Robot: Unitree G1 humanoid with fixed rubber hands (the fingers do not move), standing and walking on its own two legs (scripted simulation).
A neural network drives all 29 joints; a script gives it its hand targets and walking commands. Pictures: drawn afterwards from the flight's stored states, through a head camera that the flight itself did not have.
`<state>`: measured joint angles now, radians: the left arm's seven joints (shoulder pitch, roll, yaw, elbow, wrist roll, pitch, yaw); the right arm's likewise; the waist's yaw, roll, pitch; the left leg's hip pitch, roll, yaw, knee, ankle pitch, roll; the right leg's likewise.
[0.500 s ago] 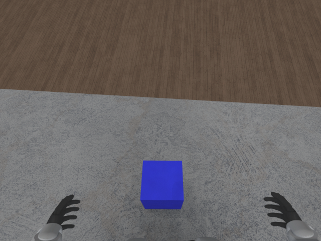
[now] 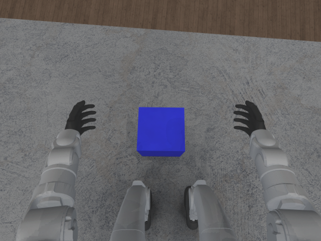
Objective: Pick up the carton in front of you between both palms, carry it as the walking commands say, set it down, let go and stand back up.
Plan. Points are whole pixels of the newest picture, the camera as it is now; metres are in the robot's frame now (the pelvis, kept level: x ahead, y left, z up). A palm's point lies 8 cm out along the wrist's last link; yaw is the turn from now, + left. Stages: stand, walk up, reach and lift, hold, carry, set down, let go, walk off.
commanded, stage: reach and lift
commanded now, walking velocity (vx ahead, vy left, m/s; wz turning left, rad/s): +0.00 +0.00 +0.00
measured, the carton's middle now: (161, 134) +0.46 +0.02 -0.56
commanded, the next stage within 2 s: none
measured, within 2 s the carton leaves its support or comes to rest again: neither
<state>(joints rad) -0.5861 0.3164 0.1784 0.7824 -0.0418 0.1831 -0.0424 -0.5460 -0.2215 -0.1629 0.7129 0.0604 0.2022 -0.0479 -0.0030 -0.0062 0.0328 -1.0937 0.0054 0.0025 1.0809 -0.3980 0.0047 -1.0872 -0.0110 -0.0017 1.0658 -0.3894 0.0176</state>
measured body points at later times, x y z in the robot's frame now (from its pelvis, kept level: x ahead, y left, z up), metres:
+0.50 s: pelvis -0.02 +0.01 -0.07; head +0.28 +0.02 +0.26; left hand +0.49 +0.21 -0.19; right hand +0.48 -0.17 -0.20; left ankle +0.05 +0.11 -0.65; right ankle +0.06 -0.13 -0.65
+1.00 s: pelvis -0.06 -0.01 -0.27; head +0.29 +0.00 +0.01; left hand +0.47 +0.21 -0.43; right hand +0.47 -0.17 -0.43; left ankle +0.05 +0.11 -0.65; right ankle +0.06 -0.13 -0.65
